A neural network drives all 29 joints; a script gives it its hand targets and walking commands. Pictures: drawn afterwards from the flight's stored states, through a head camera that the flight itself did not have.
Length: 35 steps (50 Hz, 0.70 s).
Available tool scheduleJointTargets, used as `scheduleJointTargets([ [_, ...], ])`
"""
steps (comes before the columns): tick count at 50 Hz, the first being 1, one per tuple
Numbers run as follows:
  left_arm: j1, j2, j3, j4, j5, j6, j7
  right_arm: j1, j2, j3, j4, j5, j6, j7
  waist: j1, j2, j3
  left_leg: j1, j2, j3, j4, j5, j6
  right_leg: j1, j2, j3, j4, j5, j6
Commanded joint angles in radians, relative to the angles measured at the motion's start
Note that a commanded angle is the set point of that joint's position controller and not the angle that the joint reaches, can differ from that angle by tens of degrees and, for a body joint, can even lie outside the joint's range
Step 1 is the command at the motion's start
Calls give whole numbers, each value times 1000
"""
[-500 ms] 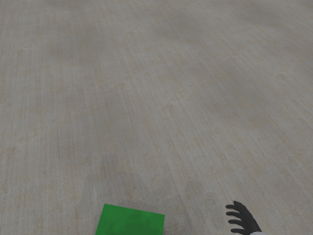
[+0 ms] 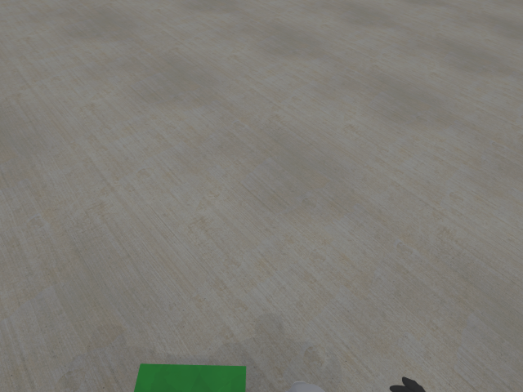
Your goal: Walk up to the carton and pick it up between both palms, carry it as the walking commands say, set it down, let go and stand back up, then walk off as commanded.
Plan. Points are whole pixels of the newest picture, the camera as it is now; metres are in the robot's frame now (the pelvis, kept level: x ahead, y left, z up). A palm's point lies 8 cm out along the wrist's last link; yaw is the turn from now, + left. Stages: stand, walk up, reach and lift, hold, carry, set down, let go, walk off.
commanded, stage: walk off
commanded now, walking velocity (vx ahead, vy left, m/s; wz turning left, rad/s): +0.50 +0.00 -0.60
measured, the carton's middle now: out of the picture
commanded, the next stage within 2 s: stand in 0.46 s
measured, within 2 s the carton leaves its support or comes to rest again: rests again in 0.72 s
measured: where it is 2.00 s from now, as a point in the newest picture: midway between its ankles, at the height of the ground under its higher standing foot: (271, 369)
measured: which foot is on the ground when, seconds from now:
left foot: down 0.00-0.20, up 0.22-0.76, down 0.78-1.00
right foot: up 0.00-0.16, down 0.18-0.80, up 0.82-1.00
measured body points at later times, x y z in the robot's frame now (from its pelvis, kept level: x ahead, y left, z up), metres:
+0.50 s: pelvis +0.20 -0.09 +0.01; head +0.23 -0.12 +0.46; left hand +0.26 +0.19 -0.09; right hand +0.31 -0.37 -0.11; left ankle +0.26 +0.09 -0.62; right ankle +0.19 -0.14 -0.73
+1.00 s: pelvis +0.35 -0.10 +0.00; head +0.38 -0.10 +0.45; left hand +0.53 +0.13 -0.13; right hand +0.39 -0.39 -0.11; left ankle +0.37 +0.04 -0.73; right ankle +0.28 -0.21 -0.71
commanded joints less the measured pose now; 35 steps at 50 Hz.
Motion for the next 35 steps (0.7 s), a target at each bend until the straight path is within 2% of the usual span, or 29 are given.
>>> scheduleJointTargets([
  [1, -206, 74, 27, -161, 57, -7, -51, 45, -124, -40, -3, -11, -55, 5, -48, 232, 193, -54, 278, -19, -225, 482, 88, -213, -83, -150, 23, 190, 63],
  [2, -210, 50, 13, -156, 47, -17, -69, 12, -152, -48, 2, -19, -47, 10, -25, 173, 137, 11, 209, 45, -229, 440, 82, -160, -53, -207, -115, 188, 43],
  [3, -174, 32, 7, -163, 49, -25, -64, 6, -157, -44, -15, -13, -39, 22, -9, 244, 150, -2, 216, 47, -228, 446, 85, -157, -72, -215, -177, 194, 31],
  [4, -130, 13, 3, -129, 39, -23, -70, -11, -193, -63, -24, -29, -38, 16, 25, 225, 101, -4, 248, 60, -192, 450, 67, -56, -101, -162, -225, 201, 19],
  [5, -148, 8, 2, -124, 52, -31, -47, 42, -204, -70, -17, -20, -39, 10, 12, 160, 75, 16, 228, 83, -130, 598, 81, -9, -28, -269, -225, 191, 8],
  [6, -56, 24, 2, -91, 42, -27, -30, 29, -222, -63, -1, -19, -35, 20, 50, 213, -17, 142, 240, 49, -8, 754, 86, 49, -39, -252, -272, 162, -7],
  [7, -29, 65, 11, -72, 50, -41, -21, 23, -234, -72, -19, -9, -28, 20, 37, 177, -99, 142, 222, 55, 85, 844, 98, 159, 19, -296, -287, 54, -11],
  [8, 112, 72, 13, -21, 60, -47, -3, 1, -216, -70, -17, 20, -28, 32, 141, 132, -148, 137, 170, 74, 375, 961, 92, 319, 94, -322, -425, 138, -40],
  [9, 338, 171, 46, 22, 74, -43, 11, -14, -193, -60, -24, 3, -31, 41, 257, 31, -263, -71, 109, 96, 735, 663, 46, 577, 42, -139, -469, 167, -44],
  [10, 334, 295, 82, 62, 86, -41, 15, -3, -63, -37, -40, -21, -23, 51, 202, -410, -179, -437, -46, 2, 962, -212, 24, 732, -171, 217, -459, 478, -91],
  [11, 292, 335, 96, 25, 68, -41, 17, -20, -41, -21, -138, -8, -24, 52, 115, -409, -332, -671, -99, -165, 1065, -284, -16, 890, -263, 638, -532, 549, -236],
  [12, 254, 272, 92, -6, 52, -50, 19, -111, -107, -29, -159, -11, -37, 50, 125, -224, -272, -764, -36, -219, 1142, -173, -37, 877, -228, 626, -577, 687, -276],
  [13, 247, 265, 87, 15, 58, -60, 28, -194, -93, -30, -141, -12, -45, 57, 144, -60, -209, -713, -18, -215, 984, -77, -41, 775, -180, 390, -514, 757, -172],
  [14, 197, 180, 64, 9, 71, -56, 41, -189, -77, -24, -95, -14, -35, 63, 117, 16, -129, -696, 8, -197, 901, -92, -36, 657, -157, 306, -514, 721, -117],
  [15, 223, 154, 58, 7, 56, -59, 46, -168, -47, -15, -125, -21, -14, 63, 87, -28, -151, -645, -3, -201, 840, -73, -45, 617, -159, 348, -539, 700, -117],
  [16, 213, 122, 42, 10, 61, -68, 53, -154, -52, -13, -100, -18, 12, 58, 68, 32, -149, -609, 0, -202, 807, -40, -61, 579, -174, 410, -592, 609, -109],
  [17, 201, 99, 31, -12, 45, -71, 54, -142, -39, -15, -116, -31, 24, 50, 30, -49, -149, -552, -9, -223, 785, -47, -52, 490, -152, 449, -633, 470, -90],
  [18, 142, 113, 25, -36, 49, -77, 54, -148, -62, -25, -111, -26, 29, 52, 24, -62, -109, -543, -4, -227, 767, -18, -60, 385, -128, 434, -673, 390, -86],
  [19, 178, 129, 35, -28, 51, -82, 45, -160, -68, -29, -115, -5, 27, 50, 20, -83, -76, -499, 53, -221, 715, 10, -48, 267, -153, 321, -695, 246, -122],
  [20, 165, 104, 31, -30, 46, -77, 47, -193, -45, -17, -114, -17, 28, 57, 24, -85, 1, -544, 62, -190, 696, 58, -59, 212, -141, 328, -747, 125, -140],
  [21, 160, 141, 38, -50, 57, -74, 49, -207, -33, -6, -112, -24, 34, 51, 30, 29, 25, -519, 52, -195, 653, 136, -63, 123, -121, 311, -768, 40, -134],
  [23, 160, 135, 43, -87, 64, -65, 42, -257, -79, -24, -115, -28, 41, 42, 51, -49, 13, -546, 48, -187, 650, 162, -65, 169, -107, 366, -809, -168, -127],
  [25, 245, 140, 29, -37, 48, -73, 47, -279, -43, -3, -119, -23, 23, 44, 73, -23, 0, -560, 12, -177, 514, 191, -75, 251, -130, 335, -760, 222, -140],
  [26, 256, 148, 43, -32, 53, -70, 51, -196, -58, -21, -65, -16, 26, 40, 51, -67, -30, -578, 4, -188, 546, 172, -66, 364, -143, 331, -718, 294, -117],
  [27, 282, 136, 43, -24, 45, -72, 47, -243, -15, 9, -82, -20, 21, 38, 90, -26, -15, -636, 9, -173, 431, 165, -54, 463, -156, 336, -687, 494, -124],
  [29, 313, 177, 47, 13, 48, -54, 68, -256, -41, 3, -101, -18, 4, 37, 89, -90, -74, -592, -30, -152, 353, 158, -51, 521, -127, 292, -605, 757, -115],
  [31, 368, 108, 31, 9, 48, -41, 68, -317, -84, -12, -111, -5, 4, 42, 160, -50, -129, -629, -58, -116, 292, 142, -50, 689, -126, 294, -504, 932, -99],
  [32, 347, 113, 39, 23, 57, -40, 71, -284, -27, 12, -109, 5, -5, 28, 132, -96, -99, -622, -49, -135, 209, 169, -58, 670, -116, 283, -483, 837, -104],
  [35, 245, 150, 38, 8, 66, -36, 69, -249, -23, 7, -76, 15, 0, 13, 96, -82, -68, -375, -100, -98, 109, 144, -49, 517, -62, 223, -412, 1134, -52],
])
